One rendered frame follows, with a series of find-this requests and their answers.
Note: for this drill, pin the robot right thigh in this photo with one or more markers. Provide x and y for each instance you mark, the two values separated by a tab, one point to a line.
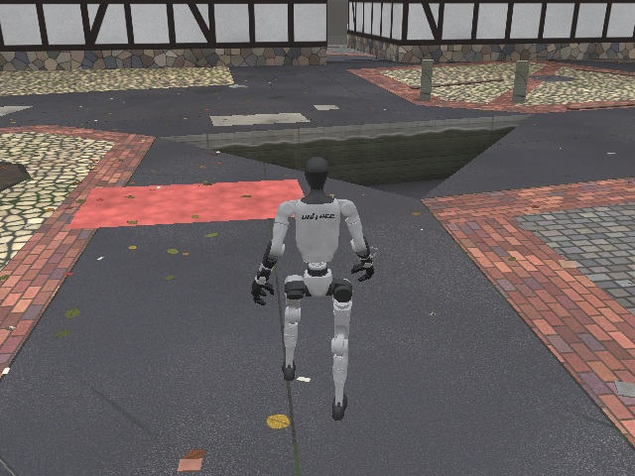
342	303

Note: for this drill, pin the robot left hand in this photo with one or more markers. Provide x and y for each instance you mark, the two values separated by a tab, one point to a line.
256	291

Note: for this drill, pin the robot right forearm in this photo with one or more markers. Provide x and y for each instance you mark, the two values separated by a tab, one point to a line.
365	256

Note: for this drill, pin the robot left forearm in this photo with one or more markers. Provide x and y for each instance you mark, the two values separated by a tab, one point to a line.
266	267

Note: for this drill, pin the robot right foot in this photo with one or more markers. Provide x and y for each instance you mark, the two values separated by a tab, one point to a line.
338	411

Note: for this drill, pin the robot right upper arm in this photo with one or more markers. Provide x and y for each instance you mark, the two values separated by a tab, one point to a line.
347	208

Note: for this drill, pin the robot right hand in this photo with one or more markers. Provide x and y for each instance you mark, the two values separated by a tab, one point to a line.
359	267

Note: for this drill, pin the robot left upper arm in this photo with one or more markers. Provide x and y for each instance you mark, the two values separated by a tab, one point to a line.
285	210

